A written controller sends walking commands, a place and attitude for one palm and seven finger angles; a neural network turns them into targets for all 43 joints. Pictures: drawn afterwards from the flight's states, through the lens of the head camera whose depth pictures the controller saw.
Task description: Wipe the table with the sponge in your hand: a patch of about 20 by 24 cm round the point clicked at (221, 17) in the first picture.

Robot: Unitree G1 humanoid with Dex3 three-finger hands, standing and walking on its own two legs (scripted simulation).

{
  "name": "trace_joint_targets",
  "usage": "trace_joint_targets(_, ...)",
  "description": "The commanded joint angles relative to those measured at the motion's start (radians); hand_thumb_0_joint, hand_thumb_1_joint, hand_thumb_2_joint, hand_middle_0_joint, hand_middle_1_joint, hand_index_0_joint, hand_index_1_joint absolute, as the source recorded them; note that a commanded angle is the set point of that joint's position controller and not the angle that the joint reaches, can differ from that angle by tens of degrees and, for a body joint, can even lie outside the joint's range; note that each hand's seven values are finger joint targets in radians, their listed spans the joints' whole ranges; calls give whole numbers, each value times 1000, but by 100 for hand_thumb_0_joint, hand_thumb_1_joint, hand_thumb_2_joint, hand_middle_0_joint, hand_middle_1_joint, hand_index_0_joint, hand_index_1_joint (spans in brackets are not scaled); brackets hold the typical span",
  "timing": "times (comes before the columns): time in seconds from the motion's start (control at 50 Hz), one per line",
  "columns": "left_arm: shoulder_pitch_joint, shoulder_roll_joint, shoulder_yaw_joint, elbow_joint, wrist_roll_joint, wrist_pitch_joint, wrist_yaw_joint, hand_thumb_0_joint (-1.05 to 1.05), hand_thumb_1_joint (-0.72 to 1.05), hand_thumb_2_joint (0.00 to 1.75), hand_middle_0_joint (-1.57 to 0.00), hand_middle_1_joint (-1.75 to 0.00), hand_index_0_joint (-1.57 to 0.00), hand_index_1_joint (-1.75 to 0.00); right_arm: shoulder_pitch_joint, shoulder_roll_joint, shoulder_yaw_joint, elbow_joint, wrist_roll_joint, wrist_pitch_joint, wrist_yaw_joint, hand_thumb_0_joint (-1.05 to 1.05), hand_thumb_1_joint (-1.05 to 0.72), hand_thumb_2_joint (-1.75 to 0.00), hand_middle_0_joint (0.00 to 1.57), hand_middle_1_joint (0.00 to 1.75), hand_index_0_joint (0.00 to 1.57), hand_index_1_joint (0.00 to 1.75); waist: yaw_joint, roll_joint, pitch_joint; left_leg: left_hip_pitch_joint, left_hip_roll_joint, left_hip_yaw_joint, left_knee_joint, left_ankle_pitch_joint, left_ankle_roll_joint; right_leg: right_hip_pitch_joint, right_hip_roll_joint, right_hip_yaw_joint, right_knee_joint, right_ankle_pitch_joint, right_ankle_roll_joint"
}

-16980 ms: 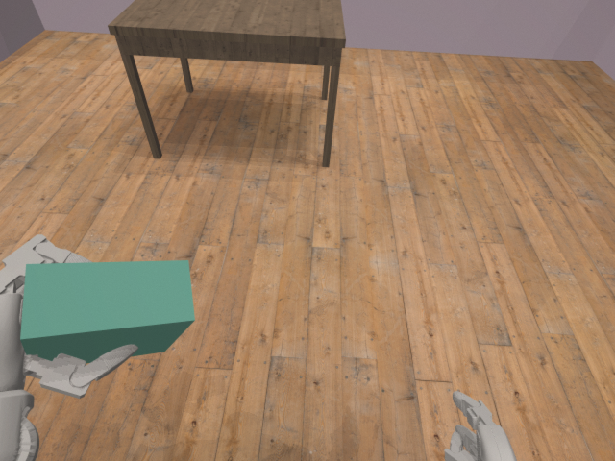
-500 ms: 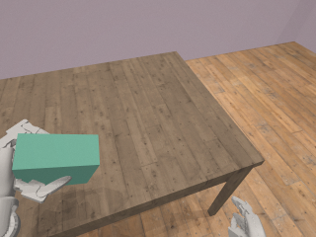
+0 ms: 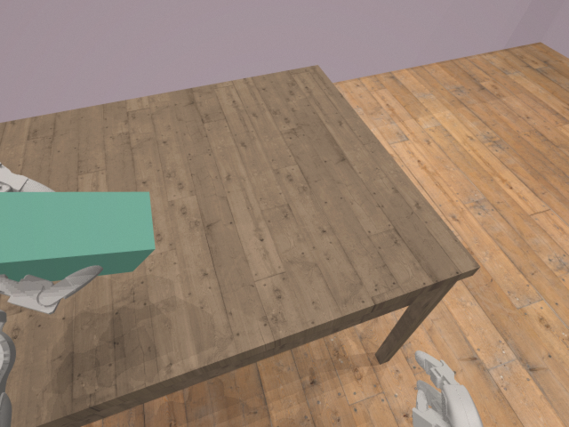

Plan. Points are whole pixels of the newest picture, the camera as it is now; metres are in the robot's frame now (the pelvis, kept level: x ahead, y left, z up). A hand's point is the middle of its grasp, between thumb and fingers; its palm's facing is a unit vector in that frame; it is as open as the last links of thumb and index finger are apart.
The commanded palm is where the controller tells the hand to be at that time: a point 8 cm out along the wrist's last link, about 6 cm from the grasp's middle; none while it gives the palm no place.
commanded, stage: look again from close up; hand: left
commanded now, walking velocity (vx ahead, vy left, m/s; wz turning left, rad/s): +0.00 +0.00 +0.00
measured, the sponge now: (99, 239) +0.27 +0.23 +0.16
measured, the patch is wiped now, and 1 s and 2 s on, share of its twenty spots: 0.00 0.00 0.00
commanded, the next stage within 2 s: come to a stop and stand still in 0.10 s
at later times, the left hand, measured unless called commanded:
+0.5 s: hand (45, 256) +0.24 +0.28 +0.16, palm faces +0.36 -0.85 -0.39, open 10.1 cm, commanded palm +0.18 +0.31 +0.17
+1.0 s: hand (61, 274) +0.23 +0.26 +0.16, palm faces +0.31 -0.87 -0.39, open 10.1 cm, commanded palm +0.17 +0.31 +0.17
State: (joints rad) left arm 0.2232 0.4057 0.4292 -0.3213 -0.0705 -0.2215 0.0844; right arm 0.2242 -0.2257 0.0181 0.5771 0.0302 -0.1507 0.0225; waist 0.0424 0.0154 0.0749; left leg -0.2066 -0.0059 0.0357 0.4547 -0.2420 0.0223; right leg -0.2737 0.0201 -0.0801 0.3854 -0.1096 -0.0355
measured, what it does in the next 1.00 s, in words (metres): stands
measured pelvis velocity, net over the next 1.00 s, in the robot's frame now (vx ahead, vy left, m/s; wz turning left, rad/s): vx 0.01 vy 0.03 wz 0.00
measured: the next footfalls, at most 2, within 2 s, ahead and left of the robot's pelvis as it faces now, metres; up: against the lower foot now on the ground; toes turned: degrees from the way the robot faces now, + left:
none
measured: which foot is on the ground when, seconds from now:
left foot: down 0.00-1.00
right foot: down 0.00-1.00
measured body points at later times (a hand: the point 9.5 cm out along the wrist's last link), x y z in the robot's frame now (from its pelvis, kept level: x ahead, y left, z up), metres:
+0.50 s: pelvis +0.02 +0.03 +0.00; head +0.05 +0.05 +0.45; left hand +0.22 +0.33 +0.18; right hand +0.23 -0.17 -0.06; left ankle +0.00 +0.10 -0.74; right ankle +0.06 -0.09 -0.74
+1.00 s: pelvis +0.01 +0.03 +0.00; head +0.02 +0.02 +0.45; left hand +0.20 +0.30 +0.18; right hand +0.17 -0.20 -0.09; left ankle +0.00 +0.10 -0.74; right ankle +0.06 -0.09 -0.74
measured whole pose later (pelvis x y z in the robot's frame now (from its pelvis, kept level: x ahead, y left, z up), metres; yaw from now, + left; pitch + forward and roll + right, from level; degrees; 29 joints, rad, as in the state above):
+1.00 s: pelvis +0.01 +0.03 +0.00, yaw +0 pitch -2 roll +0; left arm 0.42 0.35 0.32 -0.37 -0.05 -0.27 0.06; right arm 0.25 -0.21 0.01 0.58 0.02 -0.16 0.01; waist 0.00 0.02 0.05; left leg -0.18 -0.06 0.05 0.47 -0.27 0.06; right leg -0.27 -0.03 -0.06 0.47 -0.16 0.00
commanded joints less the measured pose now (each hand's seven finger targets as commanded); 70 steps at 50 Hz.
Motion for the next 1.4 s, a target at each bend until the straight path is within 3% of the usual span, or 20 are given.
trace_joint_targets(0.0,168,189,50,-250,10,-66,2,0,10,130,-120,-160,-120,-160,-94,-99,-39,-145,11,-52,-13,0,-90,-90,20,30,20,30,11,-126,-135,-64,36,-47,-107,-115,1,128,-108,139,-151,-304,36)
trace_joint_targets(0.06,98,242,141,-278,1,-87,4,0,10,130,-120,-160,-120,-160,-85,-90,-35,-159,-2,-58,-43,0,-90,-90,20,30,20,30,-1,-148,-122,-88,48,-88,-98,-64,4,130,-120,132,-132,-258,23)
trace_joint_targets(0.1,35,300,185,-379,7,-103,14,0,10,130,-120,-160,-120,-160,-94,-96,-32,-156,-4,-63,-51,0,-90,-90,20,30,20,30,-11,11,-138,-61,62,-105,-110,-32,7,127,-110,146,-79,-183,13)
trace_joint_targets(0.14,29,252,131,-425,4,-121,6,0,10,130,-120,-160,-120,-160,-75,-91,-29,-161,-12,-76,-52,0,-90,-90,20,30,20,30,-8,186,-176,-94,75,-114,-122,22,9,211,-99,126,-3,-36,8)
trace_joint_targets(0.18,38,250,121,-478,5,-129,3,0,10,130,-120,-160,-120,-160,-66,-87,-26,-163,-16,-101,-46,0,-90,-90,20,30,20,30,0,233,-232,-78,64,-97,-79,143,0,277,-103,119,34,123,7)
trace_joint_targets(0.3,176,124,56,-352,10,-104,0,0,10,130,-120,-160,-120,-160,-74,-95,-38,-120,-14,-119,-32,0,-90,-90,20,30,20,30,-8,42,-242,43,78,-97,-58,384,-40,217,-86,88,47,251,8)
trace_joint_targets(0.38,155,112,49,-230,7,-77,-13,0,10,130,-120,-160,-120,-160,-73,-103,-54,-118,-14,-69,-39,0,-90,-90,20,30,20,30,-10,-47,-177,-4,100,-104,-92,344,-49,187,-87,77,24,216,20)
trace_joint_targets(0.52,34,106,-1,-350,16,-80,-18,0,10,130,-120,-160,-120,-160,-102,-92,-26,-166,-22,-33,-51,0,-90,-90,20,30,20,30,-11,58,-168,-48,93,-103,-149,230,-48,199,-69,71,34,126,21)
trace_joint_targets(0.6,7,171,41,-482,30,-81,2,0,10,130,-120,-160,-120,-160,-120,-91,-28,-184,-20,-56,-48,0,-90,-90,20,30,20,30,-7,150,-215,-26,90,-103,-134,263,-55,243,-60,80,73,160,16)
trace_joint_targets(0.7,83,160,59,-421,24,-76,13,0,10,130,-120,-160,-120,-160,-98,-95,-31,-176,-22,-56,-47,0,-90,-90,20,30,20,30,-9,107,-222,-10,90,-107,-114,289,-66,240,-73,87,53,186,6)
trace_joint_targets(0.72,-979,895,578,-673,221,-176,19,0,10,130,-120,-160,-120,-160,61,-135,-29,-134,-100,-98,-43,0,-90,-90,20,30,20,30,-20,107,-157,-235,104,-86,34,269,16,242,-45,79,117,84,23)
trace_joint_targets(0.74,-351,253,186,7,78,-125,-28,0,10,130,-120,-160,-120,-160,-48,8,-3,-92,-40,-94,-43,0,-90,-90,20,30,20,30,-7,22,-292,-40,60,-113,-35,304,-8,133,-129,80,46,75,-35)
trace_joint_targets(0.76,-68,203,123,-110,35,-118,-21,0,10,130,-120,-160,-120,-160,-22,-74,-46,-145,-41,-94,-47,0,-90,-90,20,30,20,30,10,90,-237,15,71,-102,-43,343,-37,192,-104,179,28,192,-35)
trace_joint_targets(0.8,48,42,-4,-133,3,-108,-30,0,10,130,-120,-160,-120,-160,-51,-98,-59,-138,-15,-92,-23,0,-90,-90,20,30,20,30,-17,223,-275,65,76,-97,-57,500,-68,172,-83,103,111,170,-20)
trace_joint_targets(0.84,134,62,-33,-236,6,-113,-34,0,10,130,-120,-160,-120,-160,-47,-113,-59,-152,-22,-74,-2,0,-90,-90,20,30,20,30,-4,164,-233,-10,123,-129,-76,545,-63,198,-78,63,122,101,4)
trace_joint_targets(0.96,160,164,74,-223,-1,-104,14,0,10,130,-120,-160,-120,-160,-89,-104,-56,-170,-6,-61,-35,0,-90,-90,20,30,20,30,-4,-188,-147,-150,87,-136,-118,69,-21,217,-106,99,26,-5,22)
trace_joint_targets(1.0,65,257,154,-317,0,-117,26,0,10,130,-120,-160,-120,-160,-113,-101,-50,-174,-3,-62,-56,0,-90,-90,20,30,20,30,-10,-123,-124,-129,72,-131,-118,-35,-4,151,-110,135,-18,-126,21)
trace_joint_targets(1.12,-47,170,41,-395,13,-155,22,0,10,130,-120,-160,-120,-160,-92,-91,-30,-158,-16,-107,-71,0,-90,-90,20,30,20,30,-14,162,-113,-170,54,-125,-131,-231,28,161,-113,161,-70,-282,14)
trace_joint_targets(1.28,87,93,-15,-230,17,-128,24,0,10,130,-120,-160,-120,-160,-39,-110,-46,-116,-19,-121,-52,0,-90,-90,20,30,20,30,-7,-30,-92,-97,31,-113,-98,-87,-1,102,-110,178,-147,-280,13)
trace_joint_targets(1.38,70,115,12,-223,14,-112,14,0,10,130,-120,-160,-120,-160,-55,-106,-46,-129,-16,-98,-56,0,-90,-90,20,30,20,30,-9,-48,-104,-101,45,-121,-126,-11,1,148,-94,154,-125,-167,22)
